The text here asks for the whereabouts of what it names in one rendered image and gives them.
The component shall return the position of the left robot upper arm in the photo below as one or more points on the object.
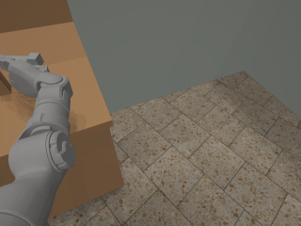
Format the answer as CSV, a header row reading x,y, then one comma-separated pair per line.
x,y
39,164

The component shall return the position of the counter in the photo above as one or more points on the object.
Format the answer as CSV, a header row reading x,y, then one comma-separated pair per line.
x,y
47,27

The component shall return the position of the robot left forearm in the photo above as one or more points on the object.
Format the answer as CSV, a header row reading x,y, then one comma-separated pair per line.
x,y
52,108

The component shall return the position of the tap lever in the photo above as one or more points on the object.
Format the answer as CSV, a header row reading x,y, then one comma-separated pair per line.
x,y
33,58

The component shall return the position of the robot left hand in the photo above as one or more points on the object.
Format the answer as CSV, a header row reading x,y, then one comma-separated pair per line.
x,y
22,74

